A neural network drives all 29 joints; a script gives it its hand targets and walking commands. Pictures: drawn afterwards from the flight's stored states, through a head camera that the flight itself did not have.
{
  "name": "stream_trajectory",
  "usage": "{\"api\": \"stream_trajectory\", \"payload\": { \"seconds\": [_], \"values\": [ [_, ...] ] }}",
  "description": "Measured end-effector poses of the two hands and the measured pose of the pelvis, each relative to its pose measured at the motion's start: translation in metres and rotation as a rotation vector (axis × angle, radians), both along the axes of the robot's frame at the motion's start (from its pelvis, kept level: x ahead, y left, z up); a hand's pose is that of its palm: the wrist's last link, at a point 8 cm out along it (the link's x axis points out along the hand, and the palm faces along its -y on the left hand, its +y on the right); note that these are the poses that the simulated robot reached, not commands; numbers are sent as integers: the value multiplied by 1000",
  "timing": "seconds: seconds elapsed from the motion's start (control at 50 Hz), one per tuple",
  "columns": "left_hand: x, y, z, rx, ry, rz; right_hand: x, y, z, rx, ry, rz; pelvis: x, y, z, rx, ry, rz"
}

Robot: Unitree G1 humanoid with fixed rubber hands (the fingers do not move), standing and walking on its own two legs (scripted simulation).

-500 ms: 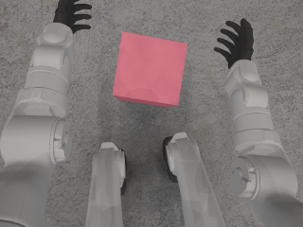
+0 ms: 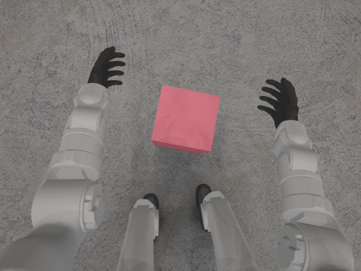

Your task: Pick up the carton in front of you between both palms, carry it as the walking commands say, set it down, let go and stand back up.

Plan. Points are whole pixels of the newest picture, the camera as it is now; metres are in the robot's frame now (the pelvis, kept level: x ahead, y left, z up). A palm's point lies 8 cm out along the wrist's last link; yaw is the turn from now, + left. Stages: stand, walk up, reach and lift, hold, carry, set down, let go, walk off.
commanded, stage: let go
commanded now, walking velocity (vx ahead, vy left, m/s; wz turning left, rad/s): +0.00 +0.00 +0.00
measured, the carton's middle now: (183, 123) +0.48 -0.06 -0.53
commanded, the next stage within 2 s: stand in 1.20 s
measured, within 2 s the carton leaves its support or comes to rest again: neither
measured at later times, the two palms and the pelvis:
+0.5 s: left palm (52, 156) +0.35 +0.19 +0.01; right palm (354, 180) +0.28 -0.25 +0.03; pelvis +0.09 -0.02 +0.10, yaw +0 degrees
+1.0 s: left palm out of the picture +0.25 +0.23 +0.06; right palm (359, 198) +0.26 -0.24 +0.06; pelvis +0.09 -0.01 +0.12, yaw +0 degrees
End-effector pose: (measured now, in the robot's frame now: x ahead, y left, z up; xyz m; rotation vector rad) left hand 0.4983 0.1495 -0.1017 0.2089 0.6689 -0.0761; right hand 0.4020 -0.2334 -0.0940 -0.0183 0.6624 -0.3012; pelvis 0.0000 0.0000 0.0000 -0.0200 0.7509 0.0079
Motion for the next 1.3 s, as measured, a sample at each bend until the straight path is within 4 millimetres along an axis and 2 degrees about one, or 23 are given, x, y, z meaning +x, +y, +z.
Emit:
{"api": "stream_trajectory", "payload": {
  "seconds": [0.1,0.18,0.22,0.36,0.48,0.6,0.68,0.84,0.94,1.0,1.1,1.22,1.26,1.3],
  "values": [
    [-51,15,16,32,23,84,-37,-2,18,-34,90,119,13,-4,27,10,-67,8],
    [-91,27,37,44,36,145,-57,-7,43,-45,126,206,24,-8,48,16,-148,14],
    [-105,32,49,45,43,163,-63,-12,58,-44,126,218,30,-10,58,18,-197,16],
    [-130,37,85,38,46,135,-90,-20,101,-63,123,251,60,-17,83,22,-339,6],
    [-145,39,108,23,45,126,-119,-20,123,-50,148,213,86,-18,100,19,-431,-7],
    [-164,44,123,4,54,116,-136,-13,145,-45,139,187,103,-16,114,12,-517,-13],
    [-185,54,131,12,79,120,-142,-9,151,-34,139,187,109,-11,119,4,-558,-19],
    [-228,77,155,40,101,148,-142,-4,146,-25,137,238,106,-3,123,4,-674,-23],
    [-241,81,165,28,94,149,-140,-2,148,-25,107,251,98,-4,122,12,-735,-14],
    [-247,80,165,26,93,154,-141,-2,151,-37,102,259,94,-6,122,14,-767,-12],
    [-264,69,152,16,109,162,-152,-12,158,-81,119,244,85,-14,119,17,-815,-16],
    [-270,54,152,-1,83,163,-164,-24,163,-114,148,254,73,-24,118,21,-847,-10],
    [-272,58,150,44,76,160,-167,-32,158,-144,146,248,69,-26,116,21,-828,-7],
    [-280,70,146,112,106,164,-173,-46,151,-177,155,234,65,-27,114,19,-809,-3]
  ]
}}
